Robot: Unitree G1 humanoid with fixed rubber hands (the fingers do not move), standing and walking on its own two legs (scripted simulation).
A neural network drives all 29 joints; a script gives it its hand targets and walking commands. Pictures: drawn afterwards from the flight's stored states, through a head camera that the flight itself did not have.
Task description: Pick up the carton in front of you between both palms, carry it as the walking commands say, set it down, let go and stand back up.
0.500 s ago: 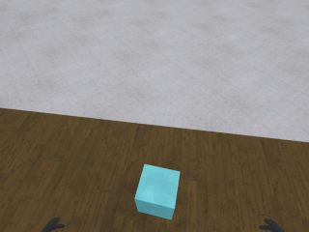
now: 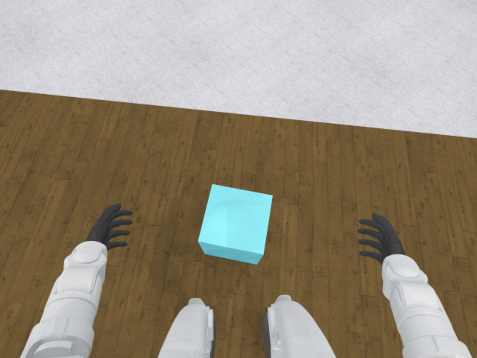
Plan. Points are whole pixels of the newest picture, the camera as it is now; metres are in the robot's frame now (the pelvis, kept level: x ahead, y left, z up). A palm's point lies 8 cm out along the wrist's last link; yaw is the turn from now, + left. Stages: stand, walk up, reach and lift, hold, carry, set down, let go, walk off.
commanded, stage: reach and lift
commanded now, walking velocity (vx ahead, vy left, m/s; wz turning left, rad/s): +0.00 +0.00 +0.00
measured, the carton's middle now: (236, 226) +0.45 -0.01 -0.60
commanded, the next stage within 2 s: none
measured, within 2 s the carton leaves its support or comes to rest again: neither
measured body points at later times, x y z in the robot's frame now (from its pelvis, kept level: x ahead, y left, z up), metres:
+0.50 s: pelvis -0.08 +0.02 -0.07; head +0.21 +0.03 +0.27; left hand +0.48 +0.19 -0.15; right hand +0.40 -0.21 -0.16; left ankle +0.02 +0.12 -0.69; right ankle +0.02 -0.13 -0.69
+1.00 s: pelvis -0.05 +0.01 -0.18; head +0.30 +0.03 +0.10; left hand +0.50 +0.18 -0.36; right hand +0.42 -0.20 -0.35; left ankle +0.02 +0.12 -0.69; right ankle +0.02 -0.13 -0.69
